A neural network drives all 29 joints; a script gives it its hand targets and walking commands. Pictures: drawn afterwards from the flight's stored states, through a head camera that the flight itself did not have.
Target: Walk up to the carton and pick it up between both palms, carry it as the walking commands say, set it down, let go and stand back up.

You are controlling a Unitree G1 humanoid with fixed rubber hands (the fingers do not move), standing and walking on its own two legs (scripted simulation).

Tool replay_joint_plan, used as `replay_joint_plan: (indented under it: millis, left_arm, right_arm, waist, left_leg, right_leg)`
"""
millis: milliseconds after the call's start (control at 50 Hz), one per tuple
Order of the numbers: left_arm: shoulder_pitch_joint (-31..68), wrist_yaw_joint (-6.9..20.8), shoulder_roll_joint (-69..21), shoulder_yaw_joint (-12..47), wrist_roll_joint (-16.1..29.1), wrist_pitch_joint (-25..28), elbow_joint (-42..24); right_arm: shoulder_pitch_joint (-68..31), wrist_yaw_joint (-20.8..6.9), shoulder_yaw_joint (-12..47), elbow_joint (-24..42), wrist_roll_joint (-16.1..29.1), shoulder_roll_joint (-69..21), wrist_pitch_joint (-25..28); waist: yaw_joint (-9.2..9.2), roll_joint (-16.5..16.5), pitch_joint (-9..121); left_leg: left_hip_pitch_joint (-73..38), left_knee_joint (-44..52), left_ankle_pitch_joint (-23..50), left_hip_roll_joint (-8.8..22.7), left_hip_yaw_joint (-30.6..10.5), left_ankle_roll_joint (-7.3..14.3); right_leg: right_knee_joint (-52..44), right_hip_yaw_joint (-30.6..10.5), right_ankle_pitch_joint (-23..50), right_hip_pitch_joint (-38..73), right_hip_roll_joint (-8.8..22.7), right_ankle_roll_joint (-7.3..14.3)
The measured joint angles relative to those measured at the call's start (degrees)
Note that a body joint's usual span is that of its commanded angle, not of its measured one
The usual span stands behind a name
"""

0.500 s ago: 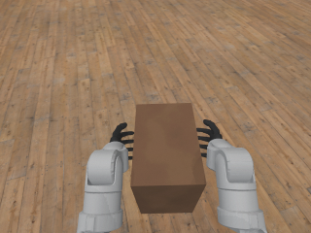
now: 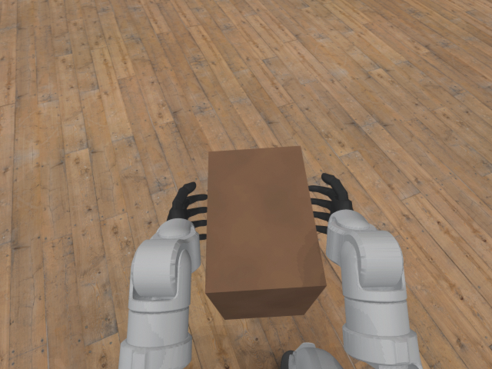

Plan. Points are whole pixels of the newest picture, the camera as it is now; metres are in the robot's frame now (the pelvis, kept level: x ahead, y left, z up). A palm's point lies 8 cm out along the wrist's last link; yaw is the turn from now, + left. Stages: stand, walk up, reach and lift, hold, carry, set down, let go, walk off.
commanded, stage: carry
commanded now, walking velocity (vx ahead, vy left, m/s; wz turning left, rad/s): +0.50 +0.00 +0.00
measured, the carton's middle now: (259, 239) +0.33 -0.01 -0.01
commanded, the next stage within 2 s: none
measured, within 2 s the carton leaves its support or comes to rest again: neither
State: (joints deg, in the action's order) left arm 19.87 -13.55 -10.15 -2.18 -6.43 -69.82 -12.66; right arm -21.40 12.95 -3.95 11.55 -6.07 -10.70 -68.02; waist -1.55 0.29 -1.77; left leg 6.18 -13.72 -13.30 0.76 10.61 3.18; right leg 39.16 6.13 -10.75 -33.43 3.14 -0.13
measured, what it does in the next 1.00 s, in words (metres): walks ahead: right foot, then left foot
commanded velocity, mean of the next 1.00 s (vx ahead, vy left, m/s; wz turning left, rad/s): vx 0.32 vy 0.00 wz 0.00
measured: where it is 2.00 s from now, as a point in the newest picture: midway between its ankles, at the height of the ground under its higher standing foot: (244, 234)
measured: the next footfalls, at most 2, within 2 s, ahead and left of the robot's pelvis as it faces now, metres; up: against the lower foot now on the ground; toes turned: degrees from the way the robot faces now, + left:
right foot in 0.14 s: +0.30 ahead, -0.11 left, +0.00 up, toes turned -8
left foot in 0.56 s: +0.54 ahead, +0.10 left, +0.00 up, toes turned +11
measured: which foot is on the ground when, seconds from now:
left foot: down 0.00-0.16, up 0.18-0.54, down 0.56-0.92, up 0.94-1.00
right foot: up 0.00-0.12, down 0.14-0.56, up 0.58-0.88, down 0.90-1.00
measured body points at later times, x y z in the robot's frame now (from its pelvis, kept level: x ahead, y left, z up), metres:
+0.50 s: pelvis +0.34 -0.02 -0.01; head +0.38 -0.02 +0.44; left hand +0.65 +0.12 +0.06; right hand +0.68 -0.12 +0.07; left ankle +0.46 +0.10 -0.73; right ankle +0.26 -0.10 -0.75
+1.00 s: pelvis +0.64 -0.03 -0.02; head +0.67 -0.03 +0.43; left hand +0.95 +0.10 +0.06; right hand +0.97 -0.13 +0.06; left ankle +0.54 +0.09 -0.73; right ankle +0.69 -0.10 -0.75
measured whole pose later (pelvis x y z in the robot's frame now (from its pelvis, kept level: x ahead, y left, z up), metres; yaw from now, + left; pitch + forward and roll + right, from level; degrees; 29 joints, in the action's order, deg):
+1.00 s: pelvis +0.64 -0.03 -0.02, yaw +3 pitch +4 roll +0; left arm 22.8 -13.0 -11.2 -3.9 -7.9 -70.3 -8.5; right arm -23.3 13.7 -5.8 9.0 -6.9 -11.4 -68.4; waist -0.6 1.1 0.8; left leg 14.6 -39.8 -28.5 3.6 5.3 -1.9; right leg 26.9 12.1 -8.4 -22.2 1.0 3.4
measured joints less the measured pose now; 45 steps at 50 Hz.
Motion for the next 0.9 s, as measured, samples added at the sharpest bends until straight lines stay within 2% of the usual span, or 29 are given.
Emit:
replay_joint_plan:
  millis: [80,120,140,160,180,220,260,300,380,520,560,580,600,640,680,720,800,840,880,900]
  left_arm:
    - [-0.01,-0.30,0.01,0.15,-0.23,-0.79,-1.52]
    - [0.58,-0.05,-0.18,-0.29,-0.43,-1.35,-0.94]
    - [1.07,0.14,-0.36,-0.56,-0.54,-1.53,-0.16]
    - [1.51,0.36,-0.50,-0.62,-0.80,-1.06,1.24]
    - [1.97,0.62,-0.66,-0.87,-1.18,-0.66,2.78]
    - [2.45,0.78,-0.88,-1.41,-1.43,-0.71,5.38]
    - [2.17,0.64,-0.80,-1.68,-1.08,-1.32,6.64]
    - [1.57,0.07,-0.57,-1.69,-0.26,-1.67,6.57]
    - [0.69,-1.05,-0.22,-1.34,1.09,-1.20,4.45]
    - [1.56,-0.37,-0.55,-1.39,0.27,-1.28,2.40]
    - [1.89,0.06,-0.66,-1.58,-0.50,-1.88,2.21]
    - [1.99,0.26,-0.65,-2.00,-0.89,-1.89,2.24]
    - [1.92,0.32,-0.61,-2.49,-1.11,-1.69,2.51]
    - [1.44,0.38,-0.45,-3.04,-1.34,-1.70,3.53]
    - [1.00,-0.01,-0.28,-3.01,-0.89,-2.15,4.60]
    - [0.96,-0.32,-0.26,-2.88,-0.32,-2.40,5.25]
    - [1.39,-0.29,-0.45,-2.24,-0.08,-1.50,3.74]
    - [1.35,-0.46,-0.45,-1.69,-0.10,-1.04,2.14]
    - [1.37,-0.58,-0.46,-1.27,-0.26,-1.03,0.95]
    - [1.46,-0.55,-0.51,-1.17,-0.35,-1.16,0.73]
  right_arm:
    - [-0.66,-0.75,0.10,0.57,-0.82,-0.24,-0.48]
    - [-0.94,-0.88,-0.04,0.27,-1.34,-0.35,-1.07]
    - [-1.03,-0.92,-0.33,0.00,-1.55,-0.36,-1.34]
    - [-1.30,-0.94,-1.00,-0.72,-1.66,-0.40,-1.11]
    - [-1.46,-0.90,-1.52,-1.73,-1.76,-0.48,-0.74]
    - [-1.18,-0.59,-1.83,-3.60,-1.73,-0.39,-0.71]
    - [-0.68,-0.06,-1.55,-4.79,-1.23,-0.17,-1.26]
    - [-0.58,0.11,-1.40,-5.34,-0.87,-0.13,-1.50]
    - [-0.93,-0.09,-1.23,-4.48,-0.77,-0.32,-0.89]
    - [-1.07,0.07,-0.73,-1.67,-1.07,-0.38,-0.95]
    - [-1.62,-0.05,-0.98,-1.84,-1.26,-0.59,-1.39]
    - [-2.04,-0.16,-0.92,-2.71,-1.42,-0.76,-1.05]
    - [-2.45,-0.32,-0.88,-4.00,-1.60,-0.93,-0.52]
    - [-2.98,-0.41,-0.87,-6.58,-1.81,-1.16,-0.10]
    - [-2.66,-0.41,-0.69,-7.94,-1.92,-1.05,-0.44]
    - [-2.02,-0.03,-0.52,-7.80,-1.54,-0.78,-0.93]
    - [-1.63,0.46,-0.68,-4.51,-0.92,-0.61,-0.88]
    - [-1.78,0.28,-0.69,-2.82,-0.98,-0.68,-0.59]
    - [-1.88,-0.09,-0.68,-1.71,-1.22,-0.73,-0.53]
    - [-1.87,-0.26,-0.71,-1.46,-1.35,-0.71,-0.57]
  waist:
    - [0.73,0.04,1.14]
    - [1.02,0.11,2.26]
    - [1.10,-0.18,3.01]
    - [1.64,1.04,3.45]
    - [2.08,1.76,3.57]
    - [2.21,1.59,3.21]
    - [2.28,0.77,2.68]
    - [2.44,0.02,2.06]
    - [2.71,-0.59,1.14]
    - [1.56,-0.52,2.26]
    - [1.48,-0.80,3.37]
    - [1.47,-1.89,3.79]
    - [1.30,-2.83,3.97]
    - [1.16,-2.61,4.16]
    - [1.11,-1.92,4.02]
    - [0.98,-1.28,3.54]
    - [0.79,-0.73,1.71]
    - [0.86,-0.84,1.00]
    - [1.11,-1.33,0.95]
    - [1.15,-1.81,1.40]
  left_leg:
    - [-6.99,-0.07,-5.67,0.55,-0.51,-2.12]
    - [-9.15,-4.19,-10.66,1.16,-0.87,-3.28]
    - [-9.09,-8.77,-13.75,1.55,-0.85,-3.70]
    - [-6.81,-16.43,-14.09,3.31,-1.05,-3.56]
    - [-2.86,-26.51,-14.12,4.13,-2.89,-3.00]
    - [5.90,-43.35,-12.45,3.32,-6.97,-2.17]
    - [12.97,-49.16,-9.36,2.98,-8.02,-1.98]
    - [18.08,-46.06,-7.98,3.29,-7.64,-2.23]
    - [24.26,-33.45,-6.38,3.59,-6.11,-2.27]
    - [23.66,-15.91,4.50,2.39,-2.18,-1.89]
    - [20.35,-11.52,7.28,1.56,-0.76,-0.74]
    - [19.83,-12.65,10.11,1.04,-0.13,0.43]
    - [19.69,-14.94,8.68,0.68,0.57,0.98]
    - [18.12,-15.87,4.06,0.82,0.83,0.88]
    - [15.18,-13.03,3.21,1.13,0.81,-0.35]
    - [11.94,-9.39,3.17,1.41,0.52,-0.60]
    - [6.46,-4.96,2.01,2.09,-0.35,-1.43]
    - [3.94,-4.69,0.33,2.17,-0.63,-2.31]
    - [1.89,-6.95,-2.94,2.06,-0.86,-3.35]
    - [1.36,-9.30,-5.31,1.82,-1.06,-3.90]
  right_leg:
    - [-9.60,3.46,7.92,0.78,-0.68,0.32]
    - [-13.60,5.46,10.62,3.68,-1.37,0.88]
    - [-14.75,6.03,10.08,5.68,-1.58,2.37]
    - [-12.10,6.88,8.11,5.65,-2.33,5.20]
    - [-9.55,7.41,5.52,5.52,-2.76,6.46]
    - [-9.24,7.94,2.38,7.47,-2.81,6.47]
    - [-12.10,8.11,1.85,10.69,-2.72,5.21]
    - [-15.18,7.97,1.30,13.84,-2.63,5.38]
    - [-19.22,6.95,-0.47,19.37,-2.22,4.80]
    - [-19.24,5.90,-8.70,28.85,-2.04,1.88]
    - [-14.87,5.23,-13.50,30.13,-1.56,0.81]
    - [-9.88,4.84,-16.04,29.14,-0.25,0.46]
    - [-2.53,3.71,-15.77,26.65,0.84,0.42]
    - [12.99,-0.20,-16.18,19.38,-0.20,0.50]
    - [19.99,-1.71,-14.43,13.20,-1.15,0.27]
    - [16.69,-1.51,-12.83,9.29,-1.14,-0.28]
    - [1.19,-0.31,-6.74,5.50,-1.23,-1.03]
    - [-6.22,1.02,-0.52,5.54,-1.41,-1.44]
    - [-14.25,3.19,8.76,7.74,-1.52,-1.45]
    - [-16.41,4.21,12.72,9.26,-1.17,-0.42]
